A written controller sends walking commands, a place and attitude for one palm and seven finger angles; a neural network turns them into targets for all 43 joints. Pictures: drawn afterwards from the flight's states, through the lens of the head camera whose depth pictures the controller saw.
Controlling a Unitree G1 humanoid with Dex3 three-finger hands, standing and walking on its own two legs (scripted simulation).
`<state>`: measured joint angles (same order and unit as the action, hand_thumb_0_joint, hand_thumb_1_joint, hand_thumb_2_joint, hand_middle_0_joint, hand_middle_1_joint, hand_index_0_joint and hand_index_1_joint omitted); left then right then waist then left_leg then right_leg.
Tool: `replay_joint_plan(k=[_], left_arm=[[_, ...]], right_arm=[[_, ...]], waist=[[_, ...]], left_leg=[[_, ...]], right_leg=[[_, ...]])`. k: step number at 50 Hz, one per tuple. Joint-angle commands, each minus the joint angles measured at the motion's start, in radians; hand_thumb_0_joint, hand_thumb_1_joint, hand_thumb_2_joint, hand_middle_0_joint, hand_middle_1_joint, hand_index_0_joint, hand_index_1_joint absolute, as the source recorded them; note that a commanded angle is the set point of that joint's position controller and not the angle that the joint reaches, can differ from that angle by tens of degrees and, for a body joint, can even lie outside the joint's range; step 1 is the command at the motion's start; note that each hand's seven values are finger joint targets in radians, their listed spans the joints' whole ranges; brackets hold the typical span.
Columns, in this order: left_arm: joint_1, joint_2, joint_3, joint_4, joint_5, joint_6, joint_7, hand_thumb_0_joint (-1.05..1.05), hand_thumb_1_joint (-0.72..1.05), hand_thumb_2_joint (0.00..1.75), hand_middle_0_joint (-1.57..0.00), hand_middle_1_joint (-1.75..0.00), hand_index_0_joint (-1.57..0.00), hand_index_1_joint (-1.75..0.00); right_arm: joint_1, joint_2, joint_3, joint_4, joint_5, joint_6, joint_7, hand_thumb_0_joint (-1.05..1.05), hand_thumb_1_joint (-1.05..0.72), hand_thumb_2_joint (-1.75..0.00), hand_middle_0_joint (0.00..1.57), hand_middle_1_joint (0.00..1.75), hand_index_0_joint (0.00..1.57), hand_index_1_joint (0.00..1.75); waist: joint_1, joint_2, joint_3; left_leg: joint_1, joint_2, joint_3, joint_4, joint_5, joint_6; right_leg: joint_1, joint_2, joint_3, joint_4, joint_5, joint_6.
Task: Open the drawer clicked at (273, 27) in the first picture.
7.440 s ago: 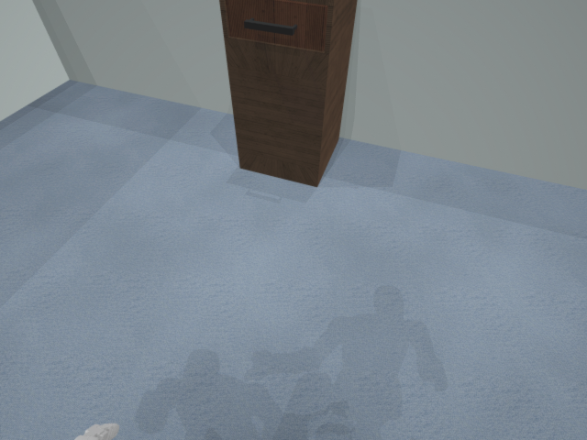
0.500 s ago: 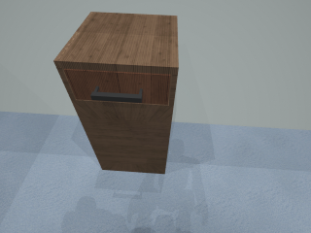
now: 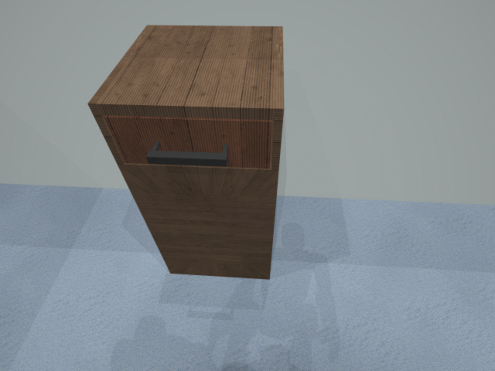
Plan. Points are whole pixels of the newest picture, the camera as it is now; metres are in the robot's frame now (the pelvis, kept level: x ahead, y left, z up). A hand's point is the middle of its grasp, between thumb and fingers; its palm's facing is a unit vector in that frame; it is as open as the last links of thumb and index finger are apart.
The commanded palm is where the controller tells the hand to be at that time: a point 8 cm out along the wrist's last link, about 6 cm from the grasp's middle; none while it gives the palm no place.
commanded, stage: shuffle to correct the standing spot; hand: left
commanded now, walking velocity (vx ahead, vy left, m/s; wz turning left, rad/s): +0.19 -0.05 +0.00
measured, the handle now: (189, 152) +0.58 +0.18 -0.01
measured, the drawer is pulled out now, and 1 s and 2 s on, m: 0.00 0.00 0.00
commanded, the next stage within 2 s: come to a stop and stand still in 0.12 s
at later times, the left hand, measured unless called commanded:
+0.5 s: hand out of the picture +0.05 +0.16 -0.18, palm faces +0.04 -0.98 -0.21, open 7.4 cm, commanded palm none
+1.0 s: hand out of the picture +0.02 +0.18 -0.17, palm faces +0.03 -0.98 -0.20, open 7.3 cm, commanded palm none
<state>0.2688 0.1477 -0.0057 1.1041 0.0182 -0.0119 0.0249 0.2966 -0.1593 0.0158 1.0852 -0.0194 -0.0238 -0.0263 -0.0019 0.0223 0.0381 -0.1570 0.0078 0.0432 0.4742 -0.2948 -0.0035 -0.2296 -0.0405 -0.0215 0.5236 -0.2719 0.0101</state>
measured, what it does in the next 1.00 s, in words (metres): stands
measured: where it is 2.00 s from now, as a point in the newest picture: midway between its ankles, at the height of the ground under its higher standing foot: outside the picture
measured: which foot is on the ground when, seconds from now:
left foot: down 0.00-1.00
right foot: down 0.00-1.00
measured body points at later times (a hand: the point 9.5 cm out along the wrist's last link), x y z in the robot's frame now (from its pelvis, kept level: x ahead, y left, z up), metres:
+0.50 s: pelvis +0.05 -0.01 +0.00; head +0.08 -0.02 +0.44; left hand +0.05 +0.21 -0.16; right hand +0.05 -0.23 -0.17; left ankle -0.02 +0.12 -0.73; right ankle +0.01 -0.12 -0.73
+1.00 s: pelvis -0.01 +0.00 +0.00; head -0.03 +0.01 +0.45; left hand +0.02 +0.23 -0.16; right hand +0.06 -0.23 -0.15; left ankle +0.02 +0.10 -0.74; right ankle +0.01 -0.12 -0.74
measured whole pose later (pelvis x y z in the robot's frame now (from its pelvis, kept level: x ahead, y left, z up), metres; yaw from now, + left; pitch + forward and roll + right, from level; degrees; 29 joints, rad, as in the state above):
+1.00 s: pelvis -0.01 +0.00 +0.00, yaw +1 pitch -3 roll -1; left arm 0.29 0.18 -0.01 0.99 0.02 0.01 0.03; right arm 0.24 -0.17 0.00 0.96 -0.03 0.01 -0.01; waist 0.00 0.00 0.01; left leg -0.25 0.00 0.05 0.54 -0.25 0.03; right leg -0.22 -0.03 -0.06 0.52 -0.26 0.00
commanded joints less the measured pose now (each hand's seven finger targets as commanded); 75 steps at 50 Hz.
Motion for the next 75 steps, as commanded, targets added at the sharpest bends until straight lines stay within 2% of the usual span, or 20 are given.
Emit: replay_joint_plan(k=[1,5,11,14,16,18,20,31,32,33,34,35,37,38,39,40,41,43,50,75], left_arm=[[0.057,0.111,0.024,-0.029,-0.004,-0.013,0.003,0.00,0.90,0.90,-0.20,-0.30,-0.20,-0.30],[0.071,0.116,0.034,-0.031,0.003,-0.007,-0.010,0.00,0.90,0.90,-0.20,-0.30,-0.20,-0.30],[0.124,0.124,0.053,-0.026,0.003,-0.023,-0.017,0.00,0.90,0.90,-0.20,-0.30,-0.20,-0.30],[0.118,0.113,0.056,-0.023,0.002,-0.023,-0.009,0.00,0.90,0.90,-0.20,-0.30,-0.20,-0.30],[0.111,0.094,0.051,-0.024,0.000,-0.024,0.002,0.00,0.90,0.90,-0.20,-0.30,-0.20,-0.30],[0.106,0.092,0.051,-0.026,-0.007,-0.023,0.015,0.00,0.90,0.90,-0.20,-0.30,-0.20,-0.30],[0.108,0.109,0.056,-0.031,-0.010,-0.016,0.025,0.00,0.90,0.90,-0.20,-0.30,-0.20,-0.30],[0.068,0.125,0.056,-0.093,-0.002,0.001,0.023,0.00,0.90,0.90,-0.20,-0.30,-0.20,-0.30],[0.156,0.188,0.065,-0.061,0.000,-0.018,0.056,0.00,0.90,0.90,-0.20,-0.30,-0.20,-0.30],[0.152,0.222,0.070,-0.080,0.005,-0.033,0.052,0.00,0.90,0.90,-0.20,-0.30,-0.20,-0.30],[0.133,0.185,0.060,-0.116,0.010,-0.032,0.052,0.00,0.90,0.90,-0.20,-0.30,-0.20,-0.30],[0.096,0.162,0.050,-0.140,0.012,-0.024,0.050,0.00,0.90,0.90,-0.20,-0.30,-0.20,-0.30],[0.021,0.189,0.045,-0.170,-0.003,-0.012,0.042,0.00,0.90,0.90,-0.20,-0.30,-0.20,-0.30],[-0.006,0.173,0.042,-0.176,-0.008,-0.003,0.039,0.00,0.90,0.90,-0.20,-0.30,-0.20,-0.30],[0.000,0.147,0.038,-0.183,-0.012,0.009,0.035,0.00,0.90,0.90,-0.20,-0.30,-0.20,-0.30],[0.020,0.127,0.035,-0.182,-0.007,0.015,0.035,0.00,0.90,0.90,-0.20,-0.30,-0.20,-0.30],[0.011,0.126,0.030,-0.176,0.000,0.018,0.031,0.00,0.90,0.90,-0.20,-0.30,-0.20,-0.30],[0.020,0.133,0.025,-0.169,0.001,0.015,0.021,0.00,0.90,0.90,-0.20,-0.30,-0.20,-0.30],[0.065,0.132,0.021,-0.162,0.003,0.010,0.006,0.00,0.90,0.90,-0.20,-0.30,-0.20,-0.30],[0.175,0.057,0.010,-0.043,-0.002,-0.011,0.012,0.00,0.90,0.90,-0.20,-0.30,-0.20,-0.30]], right_arm=[[0.062,-0.087,-0.017,-0.021,0.002,-0.008,-0.003,0.00,-0.90,-0.90,0.20,0.30,0.20,0.30],[0.059,-0.089,-0.024,-0.027,-0.006,-0.001,0.004,0.00,-0.90,-0.90,0.20,0.30,0.20,0.30],[0.077,-0.065,-0.025,-0.040,-0.005,-0.020,0.005,0.00,-0.90,-0.90,0.20,0.30,0.20,0.30],[0.097,-0.052,-0.018,-0.025,0.000,-0.027,-0.004,0.00,-0.90,-0.90,0.20,0.30,0.20,0.30],[0.126,-0.076,-0.021,0.000,0.003,-0.030,-0.016,0.00,-0.90,-0.90,0.20,0.30,0.20,0.30],[0.115,-0.089,-0.029,0.001,0.009,-0.024,-0.028,0.00,-0.90,-0.90,0.20,0.30,0.20,0.30],[0.102,-0.093,-0.036,-0.008,0.014,-0.014,-0.034,0.00,-0.90,-0.90,0.20,0.30,0.20,0.30],[0.034,-0.069,-0.049,-0.057,0.006,0.009,-0.023,0.00,-0.90,-0.90,0.20,0.30,0.20,0.30],[-0.074,-0.156,-0.080,-0.128,0.025,0.009,-0.009,0.00,-0.90,-0.90,0.20,0.30,0.20,0.30],[-0.086,-0.120,-0.065,-0.189,0.024,0.016,0.008,0.00,-0.90,-0.90,0.20,0.30,0.20,0.30],[-0.051,-0.063,-0.061,-0.200,0.015,0.013,0.006,0.00,-0.90,-0.90,0.20,0.30,0.20,0.30],[-0.074,-0.059,-0.055,-0.197,0.017,0.017,0.005,0.00,-0.90,-0.90,0.20,0.30,0.20,0.30],[-0.009,-0.050,-0.052,-0.160,0.015,0.023,0.009,0.00,-0.90,-0.90,0.20,0.30,0.20,0.30],[0.028,-0.071,-0.054,-0.143,0.010,0.020,0.011,0.00,-0.90,-0.90,0.20,0.30,0.20,0.30],[0.006,-0.116,-0.053,-0.149,0.001,0.019,0.010,0.00,-0.90,-0.90,0.20,0.30,0.20,0.30],[-0.018,-0.138,-0.049,-0.164,-0.004,0.022,0.011,0.00,-0.90,-0.90,0.20,0.30,0.20,0.30],[-0.052,-0.134,-0.048,-0.169,-0.003,0.023,0.012,0.00,-0.90,-0.90,0.20,0.30,0.20,0.30],[-0.052,-0.129,-0.042,-0.173,-0.002,0.023,0.013,0.00,-0.90,-0.90,0.20,0.30,0.20,0.30],[-0.014,-0.150,-0.040,-0.164,-0.005,0.019,0.013,0.00,-0.90,-0.90,0.20,0.30,0.20,0.30],[0.101,-0.068,-0.023,-0.017,0.007,-0.001,0.002,0.00,-0.90,-0.90,0.20,0.30,0.20,0.30]], waist=[[0.004,-0.028,0.011],[0.007,-0.024,0.089],[0.012,-0.087,0.073],[-0.001,-0.058,0.043],[-0.006,0.031,-0.015],[0.000,0.064,-0.025],[0.006,0.052,-0.041],[0.011,-0.062,-0.089],[0.046,-0.201,-0.101],[0.036,-0.278,-0.102],[0.018,-0.308,-0.213],[0.022,-0.238,-0.203],[-0.031,-0.107,-0.175],[-0.044,-0.031,-0.144],[-0.020,0.067,-0.075],[0.000,0.071,-0.019],[0.001,0.090,0.052],[-0.001,0.069,0.106],[-0.003,0.014,0.043],[0.007,-0.014,0.052]], left_leg=[[-0.057,0.084,-0.057,-0.089,0.092,0.037],[-0.125,0.075,-0.060,-0.073,-0.145,0.049],[-0.154,0.044,-0.012,0.061,-0.042,0.051],[-0.093,0.055,-0.008,0.067,0.166,0.038],[0.016,0.105,-0.035,0.058,0.514,0.038],[0.054,0.122,-0.035,0.070,0.800,0.034],[0.063,0.122,-0.024,0.075,0.850,0.029],[0.005,0.101,-0.012,0.026,0.421,0.021],[-0.098,0.094,0.044,0.285,0.329,-0.014],[-0.260,0.025,0.031,0.347,-0.044,-0.005],[-0.309,0.022,-0.011,0.316,-0.213,0.024],[-0.280,0.004,-0.001,0.266,-0.207,0.025],[-0.082,-0.012,0.021,0.072,0.020,0.015],[-0.005,0.030,-0.008,0.005,0.157,0.024],[-0.036,0.122,-0.098,-0.001,0.301,0.057],[-0.115,0.170,-0.134,-0.023,0.258,0.086],[-0.164,0.141,-0.138,-0.048,0.170,0.080],[-0.200,0.114,-0.128,-0.094,0.002,0.064],[-0.204,0.104,-0.149,-0.169,-0.222,0.061],[-0.193,0.088,-0.122,-0.140,-0.075,0.056]], right_leg=[[0.022,-0.060,0.062,-0.088,0.086,-0.047],[-0.050,-0.047,0.095,-0.105,-0.205,-0.070],[-0.012,-0.081,0.145,-0.101,-0.126,-0.111],[0.007,-0.081,0.104,-0.034,0.194,-0.103],[0.016,-0.044,0.026,0.070,0.411,-0.074],[0.028,-0.041,0.016,0.071,0.487,-0.052],[0.050,-0.053,0.017,0.074,0.541,-0.040],[0.078,-0.096,0.069,0.021,0.563,-0.058],[0.116,-0.139,0.138,-0.048,1.012,-0.004],[0.286,-0.218,0.190,-0.012,1.240,-0.077],[0.372,-0.262,0.209,0.032,1.306,-0.137],[0.349,-0.236,0.151,0.042,1.199,-0.146],[0.172,-0.173,0.096,0.040,0.809,-0.120],[0.083,-0.127,0.069,0.054,0.547,-0.090],[0.001,-0.068,0.038,0.022,0.257,-0.049],[-0.007,-0.037,0.014,-0.027,0.048,-0.039],[-0.022,-0.022,0.015,-0.042,-0.014,-0.041],[-0.046,-0.028,0.036,-0.081,-0.036,-0.046],[-0.028,-0.029,0.037,-0.119,-0.118,-0.039],[-0.015,-0.057,0.058,-0.131,-0.028,-0.048]])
